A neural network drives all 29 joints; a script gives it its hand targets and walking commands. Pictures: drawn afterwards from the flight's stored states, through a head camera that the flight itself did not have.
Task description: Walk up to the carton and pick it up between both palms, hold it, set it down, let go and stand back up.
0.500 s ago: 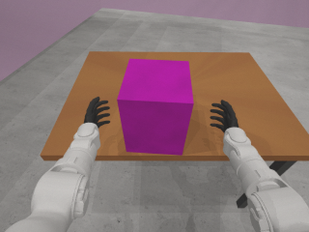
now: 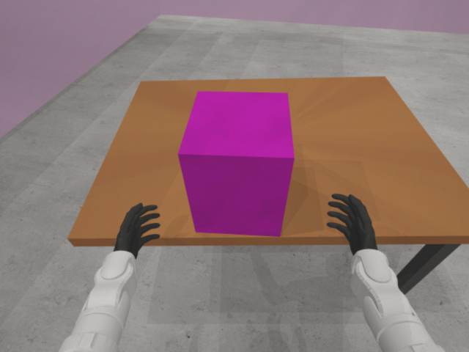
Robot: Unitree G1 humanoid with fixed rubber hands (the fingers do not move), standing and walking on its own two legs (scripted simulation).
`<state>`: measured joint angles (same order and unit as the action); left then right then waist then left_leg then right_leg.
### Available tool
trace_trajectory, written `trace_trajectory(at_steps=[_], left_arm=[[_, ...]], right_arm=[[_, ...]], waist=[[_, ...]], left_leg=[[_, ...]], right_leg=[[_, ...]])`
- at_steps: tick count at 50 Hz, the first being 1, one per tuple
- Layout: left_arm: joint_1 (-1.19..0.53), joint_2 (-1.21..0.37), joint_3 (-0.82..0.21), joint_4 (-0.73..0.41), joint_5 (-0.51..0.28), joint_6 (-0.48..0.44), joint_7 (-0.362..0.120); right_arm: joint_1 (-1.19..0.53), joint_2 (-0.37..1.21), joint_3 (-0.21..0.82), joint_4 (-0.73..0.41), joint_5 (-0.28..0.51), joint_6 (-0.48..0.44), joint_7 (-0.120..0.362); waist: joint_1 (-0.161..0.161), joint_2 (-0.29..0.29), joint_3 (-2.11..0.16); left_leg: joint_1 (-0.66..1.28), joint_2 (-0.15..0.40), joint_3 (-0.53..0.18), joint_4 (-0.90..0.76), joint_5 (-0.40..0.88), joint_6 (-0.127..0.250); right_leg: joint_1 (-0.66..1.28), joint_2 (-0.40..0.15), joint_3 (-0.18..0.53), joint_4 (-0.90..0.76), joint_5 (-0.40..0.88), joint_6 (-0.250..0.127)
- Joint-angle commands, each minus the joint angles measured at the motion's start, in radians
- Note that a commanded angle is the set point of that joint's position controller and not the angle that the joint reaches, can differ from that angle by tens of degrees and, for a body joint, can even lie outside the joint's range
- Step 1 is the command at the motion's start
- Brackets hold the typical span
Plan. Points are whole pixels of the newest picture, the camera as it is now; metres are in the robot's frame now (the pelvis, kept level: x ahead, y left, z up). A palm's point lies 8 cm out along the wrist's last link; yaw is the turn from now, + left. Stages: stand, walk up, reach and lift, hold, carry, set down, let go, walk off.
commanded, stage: set down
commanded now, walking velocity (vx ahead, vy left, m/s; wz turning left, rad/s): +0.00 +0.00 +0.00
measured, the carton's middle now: (239, 165) +0.53 +0.00 +0.02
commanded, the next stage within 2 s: let go in 1.52 s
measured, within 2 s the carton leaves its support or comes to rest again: neither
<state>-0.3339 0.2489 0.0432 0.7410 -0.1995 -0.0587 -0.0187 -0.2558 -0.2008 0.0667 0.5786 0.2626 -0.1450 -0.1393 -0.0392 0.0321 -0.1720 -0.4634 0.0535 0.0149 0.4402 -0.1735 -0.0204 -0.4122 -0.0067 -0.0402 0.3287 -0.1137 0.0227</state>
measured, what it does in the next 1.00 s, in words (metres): stands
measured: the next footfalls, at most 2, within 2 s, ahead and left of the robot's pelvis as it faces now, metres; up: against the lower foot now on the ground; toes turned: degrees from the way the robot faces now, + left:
none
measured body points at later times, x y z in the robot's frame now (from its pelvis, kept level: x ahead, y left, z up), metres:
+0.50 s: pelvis +0.02 +0.00 +0.00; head +0.06 +0.02 +0.45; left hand +0.30 +0.23 -0.05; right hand +0.29 -0.21 -0.02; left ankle +0.02 +0.12 -0.74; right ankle +0.02 -0.13 -0.74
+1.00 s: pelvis +0.03 +0.00 +0.00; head +0.05 +0.01 +0.45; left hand +0.22 +0.24 -0.08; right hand +0.22 -0.21 -0.07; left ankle +0.02 +0.12 -0.74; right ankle +0.02 -0.13 -0.74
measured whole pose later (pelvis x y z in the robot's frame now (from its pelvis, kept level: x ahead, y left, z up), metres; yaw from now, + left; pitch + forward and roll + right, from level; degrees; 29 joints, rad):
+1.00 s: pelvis +0.03 +0.00 +0.00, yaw +0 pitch +5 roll -1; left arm 0.16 0.25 0.04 0.63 -0.18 -0.07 -0.05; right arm 0.14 -0.15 0.06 0.68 0.20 -0.30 -0.05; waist -0.04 0.01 -0.06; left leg -0.28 0.05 0.01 0.43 -0.24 -0.02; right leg -0.24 -0.01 -0.04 0.33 -0.18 0.02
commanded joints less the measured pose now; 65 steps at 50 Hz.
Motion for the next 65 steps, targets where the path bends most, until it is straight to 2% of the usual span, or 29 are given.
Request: trace_trajectory(at_steps=[1, 7, 11, 17, 21, 22, 23, 24, 27, 28, 29, 32, 35, 36, 37, 38, 41, 42, 43, 44, 47, 50, 51, 53, 58, 61, 62, 64, 65], left_arm=[[-0.338, 0.134, -0.026, -0.187, -0.068, -0.119, -0.024], [-0.324, 0.139, -0.044, -0.081, -0.040, -0.149, -0.041], [-0.141, 0.063, -0.047, -0.097, 0.008, -0.151, -0.028], [-0.059, 0.091, -0.039, -0.240, 0.007, -0.200, -0.003], [0.037, 0.090, -0.055, -0.294, 0.020, -0.212, 0.008], [0.015, 0.108, -0.059, -0.419, -0.007, -0.238, 0.011], [0.073, 0.079, -0.082, -0.351, 0.017, -0.216, 0.013], [0.028, 0.122, -0.062, -0.497, -0.027, -0.263, 0.014], [0.196, 0.072, -0.047, -0.323, 0.042, -0.215, -0.018], [0.126, 0.101, -0.034, -0.441, 0.014, -0.234, -0.012], [0.253, 0.055, -0.051, -0.375, 0.045, -0.212, -0.015], [0.259, 0.073, -0.041, -0.399, 0.020, -0.211, -0.035], [0.363, 0.032, -0.015, -0.378, 0.058, -0.191, -0.038], [0.439, 0.010, -0.012, -0.235, 0.118, -0.128, -0.050], [0.384, 0.022, -0.009, -0.446, 0.096, -0.164, -0.035], [0.447, 0.015, -0.031, -0.356, 0.086, -0.145, -0.050], [0.389, 0.024, -0.017, -0.396, 0.099, -0.120, -0.052], [0.440, 0.017, -0.016, -0.302, 0.122, -0.085, -0.050], [0.405, 0.022, -0.019, -0.312, 0.126, -0.061, -0.047], [0.421, 0.043, -0.009, -0.356, 0.139, -0.053, -0.038], [0.302, 0.117, -0.016, -0.466, 0.059, -0.063, -0.029], [0.322, 0.130, -0.018, -0.520, 0.063, -0.051, -0.005], [0.362, 0.099, -0.043, -0.412, 0.087, -0.020, -0.004], [0.296, 0.121, -0.044, -0.440, 0.070, -0.008, -0.008], [0.443, 0.059, -0.074, -0.256, 0.140, 0.087, -0.006], [0.405, 0.088, -0.054, -0.347, 0.137, 0.085, 0.000], [0.439, 0.059, -0.062, -0.293, 0.161, 0.106, 0.004], [0.410, 0.074, -0.055, -0.351, 0.144, 0.097, 0.012], [0.446, 0.048, -0.066, -0.319, 0.164, 0.116, 0.015]], right_arm=[[-0.322, -0.036, -0.039, -0.187, -0.057, -0.012, 0.023], [-0.301, -0.015, -0.031, -0.032, -0.050, -0.021, 0.026], [-0.179, -0.008, -0.027, -0.028, -0.053, -0.062, 0.027], [-0.122, -0.014, -0.061, -0.224, -0.089, -0.164, 0.034], [-0.004, -0.044, -0.054, -0.173, -0.071, -0.195, 0.056], [-0.004, -0.040, -0.062, -0.241, -0.062, -0.221, 0.056], [0.046, -0.060, -0.049, -0.133, -0.064, -0.211, 0.071], [0.040, -0.041, -0.054, -0.279, -0.045, -0.243, 0.063], [0.161, -0.054, -0.004, -0.065, -0.063, -0.227, 0.080], [0.085, -0.073, -0.039, -0.185, -0.054, -0.250, 0.079], [0.180, -0.062, -0.011, -0.086, -0.052, -0.245, 0.085], [0.182, -0.058, -0.012, -0.166, -0.060, -0.269, 0.069], [0.256, -0.074, -0.013, -0.104, -0.069, -0.284, 0.080], [0.300, -0.076, 0.002, 0.062, -0.099, -0.254, 0.081], [0.257, -0.103, -0.028, -0.093, -0.079, -0.286, 0.088], [0.323, -0.076, -0.010, -0.028, -0.081, -0.277, 0.080], [0.266, -0.085, -0.018, -0.084, -0.105, -0.271, 0.081], [0.306, -0.091, -0.021, 0.033, -0.132, -0.246, 0.089], [0.266, -0.113, -0.044, 0.039, -0.152, -0.236, 0.084], [0.276, -0.097, -0.031, 0.004, -0.143, -0.229, 0.093], [0.212, -0.080, -0.075, -0.153, -0.173, -0.222, 0.087], [0.224, -0.069, -0.088, -0.138, -0.183, -0.203, 0.099], [0.240, -0.079, -0.084, -0.037, -0.196, -0.179, 0.108], [0.194, -0.072, -0.093, -0.104, -0.197, -0.162, 0.107], [0.279, -0.106, -0.078, 0.099, -0.215, -0.093, 0.134], [0.267, -0.089, -0.101, 0.013, -0.223, -0.095, 0.126], [0.289, -0.106, -0.110, 0.106, -0.236, -0.079, 0.137], [0.252, -0.113, -0.124, 0.003, -0.236, -0.088, 0.138], [0.268, -0.111, -0.126, 0.065, -0.247, -0.081, 0.143]], waist=[[0.026, -0.084, -0.226], [0.023, 0.009, -0.115], [0.044, 0.059, -0.090], [0.070, 0.071, -0.227], [0.064, 0.071, -0.250], [0.062, 0.087, -0.302], [0.050, 0.106, -0.259], [0.064, 0.060, -0.340], [0.058, 0.059, -0.199], [0.049, 0.043, -0.270], [0.042, 0.063, -0.206], [0.032, 0.016, -0.217], [0.056, 0.034, -0.153], [0.043, 0.059, -0.052], [0.067, 0.069, -0.154], [0.046, 0.037, -0.058], [0.049, 0.016, -0.031], [0.053, 0.035, 0.020], [0.046, 0.042, 0.041], [0.079, 0.064, 0.041], [0.049, -0.013, -0.056], [0.061, 0.012, -0.052], [0.048, 0.027, 0.008], [0.049, 0.008, 0.003], [0.048, 0.018, 0.115], [0.059, 0.005, 0.092], [0.045, 0.036, 0.112], [0.056, 0.002, 0.074], [0.041, 0.027, 0.096]], left_leg=[[0.332, -0.067, 0.036, -0.069, 0.030, 0.008], [0.324, -0.062, 0.014, -0.087, -0.095, -0.011], [0.354, -0.042, -0.024, -0.104, -0.098, -0.034], [0.414, -0.044, -0.009, -0.051, 0.106, -0.054], [0.466, -0.044, 0.006, -0.024, 0.253, -0.079], [0.483, -0.037, 0.006, -0.009, 0.306, -0.085], [0.518, -0.033, 0.001, -0.007, 0.343, -0.097], [0.504, -0.036, 0.017, 0.020, 0.423, -0.088], [0.530, -0.038, 0.028, 0.015, 0.487, -0.090], [0.517, -0.035, 0.032, 0.019, 0.488, -0.088], [0.545, -0.032, 0.026, 0.010, 0.495, -0.094], [0.533, -0.042, 0.041, 0.014, 0.526, -0.076], [0.575, -0.054, 0.038, 0.000, 0.561, -0.082], [0.579, -0.052, 0.033, -0.009, 0.529, -0.089], [0.589, -0.041, 0.028, -0.006, 0.576, -0.092], [0.590, -0.049, 0.042, -0.012, 0.560, -0.090], [0.550, -0.052, 0.039, -0.023, 0.502, -0.077], [0.539, -0.043, 0.039, -0.024, 0.478, -0.084], [0.532, -0.039, 0.042, -0.032, 0.439, -0.082], [0.539, -0.042, 0.048, -0.032, 0.441, -0.083], [0.467, -0.055, 0.059, -0.027, 0.322, -0.054], [0.435, -0.055, 0.059, -0.036, 0.284, -0.050], [0.455, -0.051, 0.054, -0.043, 0.243, -0.053], [0.430, -0.049, 0.058, -0.054, 0.179, -0.048], [0.437, -0.032, 0.054, -0.094, 0.083, -0.053], [0.389, -0.033, 0.064, -0.102, 0.059, -0.038], [0.401, -0.032, 0.055, -0.107, 0.067, -0.045], [0.374, -0.027, 0.057, -0.117, 0.047, -0.031], [0.379, -0.030, 0.052, -0.123, 0.039, -0.043]], right_leg=[[0.233, 0.029, 0.035, -0.007, -0.112, -0.037], [0.223, 0.014, 0.049, -0.008, -0.218, -0.053], [0.259, 0.025, 0.041, 0.000, -0.200, -0.061], [0.254, 0.051, 0.019, 0.017, -0.061, -0.061], [0.248, 0.067, 0.008, 0.016, 0.024, -0.068], [0.250, 0.070, 0.000, 0.024, 0.068, -0.064], [0.247, 0.076, -0.004, 0.014, 0.082, -0.074], [0.267, 0.079, -0.003, 0.033, 0.145, -0.063], [0.298, 0.078, 0.019, 0.010, 0.178, -0.074], [0.328, 0.079, 0.014, 0.028, 0.198, -0.062], [0.323, 0.081, 0.005, 0.015, 0.193, -0.071], [0.352, 0.077, 0.017, 0.014, 0.274, -0.060], [0.355, 0.094, 0.002, 0.012, 0.280, -0.064], [0.348, 0.090, 0.007, -0.004, 0.252, -0.070], [0.366, 0.106, -0.005, 0.007, 0.261, -0.073], [0.344, 0.096, 0.000, -0.012, 0.263, -0.060], [0.345, 0.097, -0.001, -0.001, 0.249, -0.052], [0.341, 0.093, 0.004, -0.024, 0.189, -0.059], [0.330, 0.091, -0.002, -0.017, 0.141, -0.060], [0.327, 0.090, 0.005, -0.019, 0.139, -0.063], [0.339, 0.073, 0.008, -0.001, 0.115, -0.034], [0.342, 0.063, 0.012, 0.007, 0.084, -0.041], [0.308, 0.064, 0.016, -0.006, 0.053, -0.048], [0.308, 0.060, 0.009, -0.001, 0.010, -0.043], [0.306, 0.070, -0.007, -0.019, -0.073, -0.053], [0.340, 0.063, 0.003, -0.010, -0.068, -0.051], [0.323, 0.068, -0.001, -0.010, -0.064, -0.058], [0.344, 0.067, -0.002, 0.005, -0.060, -0.047], [0.345, 0.073, -0.006, 0.008, -0.072, -0.055]])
